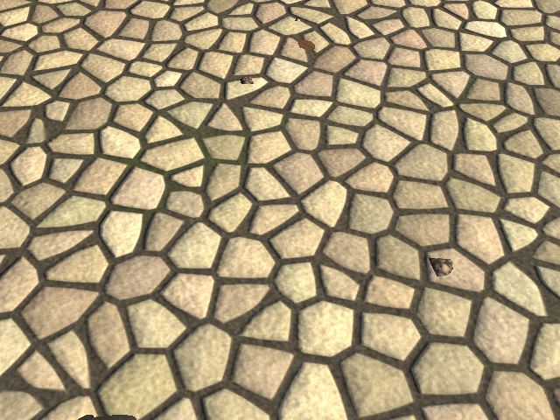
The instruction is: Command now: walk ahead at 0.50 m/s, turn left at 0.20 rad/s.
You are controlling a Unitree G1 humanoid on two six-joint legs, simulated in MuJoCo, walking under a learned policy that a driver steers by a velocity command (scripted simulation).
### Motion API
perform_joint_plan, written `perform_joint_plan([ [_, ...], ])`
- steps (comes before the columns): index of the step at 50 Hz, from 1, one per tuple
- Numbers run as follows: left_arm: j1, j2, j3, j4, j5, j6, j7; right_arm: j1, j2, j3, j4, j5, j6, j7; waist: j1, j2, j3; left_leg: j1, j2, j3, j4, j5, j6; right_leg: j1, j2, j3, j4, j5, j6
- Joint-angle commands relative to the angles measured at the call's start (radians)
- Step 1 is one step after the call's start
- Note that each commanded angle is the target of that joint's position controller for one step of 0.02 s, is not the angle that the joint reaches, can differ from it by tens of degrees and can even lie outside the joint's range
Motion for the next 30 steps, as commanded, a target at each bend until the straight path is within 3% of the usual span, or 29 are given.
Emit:
perform_joint_plan([
  [1,-0.083,0.110,0.027,-0.092,-0.002,-0.030,-0.012,0.030,-0.184,-0.045,-0.019,0.007,0.009,-0.013,0.043,0.114,0.046,0.026,0.321,-0.179,0.042,0.453,0.141,0.011,0.023,0.007,-0.056,-0.077,-0.024],
  [2,-0.023,0.132,0.038,-0.077,-0.001,-0.034,-0.010,0.008,-0.194,-0.048,-0.024,0.008,0.013,-0.014,0.081,0.128,0.011,0.016,0.311,-0.179,0.105,0.568,0.130,0.114,0.046,-0.012,-0.069,-0.106,-0.037],
  [3,0.111,0.168,0.059,-0.037,0.000,-0.037,-0.003,-0.011,-0.182,-0.043,-0.030,0.005,0.016,-0.014,0.150,0.119,-0.072,-0.027,0.262,-0.150,0.246,0.664,0.105,0.312,0.066,-0.034,-0.092,-0.087,-0.062],
  [4,0.293,0.226,0.081,0.003,0.016,-0.037,0.008,-0.022,-0.142,-0.026,-0.053,-0.008,0.015,-0.013,0.222,0.082,-0.218,-0.194,0.203,-0.115,0.490,0.534,0.072,0.621,-0.036,0.057,-0.029,-0.064,-0.115],
  [5,0.406,0.323,0.107,0.026,0.028,-0.027,0.015,0.098,-0.019,0.009,-0.073,-0.009,-0.003,-0.007,0.195,-0.147,-0.383,-0.603,0.042,-0.036,0.879,0.091,-0.009,1.032,-0.303,0.466,-0.064,-0.204,-0.258],
  [6,0.409,0.234,0.082,0.025,0.019,-0.022,0.015,0.091,-0.065,0.000,-0.057,0.010,-0.019,-0.004,0.209,-0.194,-0.432,-0.724,0.030,-0.161,1.036,-0.301,-0.008,1.029,-0.353,0.674,-0.192,-0.327,-0.284],
  [7,0.327,0.173,0.062,0.014,0.012,-0.021,0.018,0.008,-0.154,-0.027,-0.078,0.036,-0.024,-0.004,0.200,-0.128,-0.255,-0.800,0.089,-0.173,1.096,-0.246,0.004,0.888,-0.317,0.526,-0.222,-0.385,-0.227],
  [8,0.251,0.139,0.052,0.003,0.011,-0.022,0.020,-0.045,-0.154,-0.030,-0.091,0.037,-0.022,-0.008,0.172,-0.080,-0.156,-0.792,0.140,-0.145,1.074,-0.156,0.008,0.742,-0.281,0.397,-0.255,-0.362,-0.192],
  [9,0.192,0.107,0.043,0.004,0.012,-0.025,0.018,-0.071,-0.139,-0.034,-0.095,0.026,-0.015,-0.013,0.144,-0.051,-0.080,-0.758,0.169,-0.136,1.023,-0.091,0.005,0.611,-0.243,0.301,-0.302,-0.311,-0.174],
  [11,0.132,0.088,0.039,0.010,0.026,-0.035,0.014,-0.033,-0.093,-0.038,-0.088,0.019,0.014,-0.014,0.087,-0.081,-0.023,-0.651,0.209,-0.140,0.970,-0.018,0.000,0.451,-0.201,0.167,-0.373,-0.235,-0.158],
  [12,0.120,0.094,0.043,0.014,0.027,-0.039,0.014,-0.026,-0.066,-0.035,-0.092,0.019,0.026,-0.012,0.073,-0.068,-0.011,-0.645,0.215,-0.136,0.957,-0.002,-0.007,0.426,-0.201,0.116,-0.391,-0.180,-0.168],
  [14,0.120,0.115,0.052,0.028,0.031,-0.045,0.019,-0.058,-0.065,-0.040,-0.115,0.016,0.044,-0.015,0.063,-0.042,0.010,-0.681,0.220,-0.140,0.917,0.067,-0.017,0.406,-0.193,0.035,-0.419,-0.124,-0.174],
  [18,0.154,0.145,0.062,0.048,0.030,-0.039,0.037,-0.152,-0.055,-0.039,-0.154,0.006,0.038,0.003,0.085,-0.014,0.033,-0.714,0.210,-0.116,0.694,0.273,-0.024,0.452,-0.167,-0.101,-0.428,-0.038,-0.158],
  [22,0.214,0.180,0.073,0.065,0.015,-0.022,0.048,-0.299,-0.036,-0.024,-0.211,0.003,0.031,0.032,0.140,0.014,0.071,-0.716,0.192,-0.042,0.516,0.332,-0.010,0.539,-0.188,-0.175,-0.422,-0.012,-0.149],
  [25,0.252,0.200,0.083,0.080,-0.001,0.002,0.048,-0.360,-0.047,-0.024,-0.255,0.005,0.035,0.048,0.149,0.009,0.089,-0.747,0.175,-0.013,0.454,0.251,0.017,0.660,-0.223,-0.200,-0.366,0.066,-0.132],
  [28,0.228,0.237,0.095,0.070,-0.014,0.023,0.052,-0.301,-0.093,-0.047,-0.271,0.005,0.042,0.056,0.086,-0.035,0.018,-0.601,0.092,0.065,0.442,0.101,0.071,0.714,-0.227,-0.241,-0.179,0.489,-0.100],
  [29,0.212,0.244,0.097,0.065,-0.019,0.032,0.052,-0.197,-0.127,-0.067,-0.250,0.009,0.044,0.054,0.022,-0.036,-0.042,-0.461,0.045,0.092,0.421,0.083,0.098,0.694,-0.208,-0.260,-0.022,0.604,-0.084],
  [30,0.201,0.230,0.089,0.058,-0.019,0.036,0.053,-0.027,-0.186,-0.102,-0.204,0.013,0.047,0.042,-0.065,-0.006,-0.130,-0.206,0.000,0.086,0.357,0.141,0.137,0.587,-0.164,-0.284,0.207,0.553,-0.046],
])
Velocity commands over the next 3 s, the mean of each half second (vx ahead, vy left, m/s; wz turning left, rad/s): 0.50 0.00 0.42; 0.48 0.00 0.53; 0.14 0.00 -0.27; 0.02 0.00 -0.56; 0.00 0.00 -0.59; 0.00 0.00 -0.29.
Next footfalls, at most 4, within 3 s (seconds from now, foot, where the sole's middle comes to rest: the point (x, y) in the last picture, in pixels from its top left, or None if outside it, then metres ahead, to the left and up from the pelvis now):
0.08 right None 0.23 -0.14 -0.78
0.60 left None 0.45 0.17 -0.78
1.08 right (216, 300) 0.80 0.12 -0.78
1.52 left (138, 343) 0.69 0.32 -0.78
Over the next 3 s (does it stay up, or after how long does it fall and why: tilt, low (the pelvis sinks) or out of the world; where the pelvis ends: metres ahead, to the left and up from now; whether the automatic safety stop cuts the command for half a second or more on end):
stays up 0.67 0.13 0.00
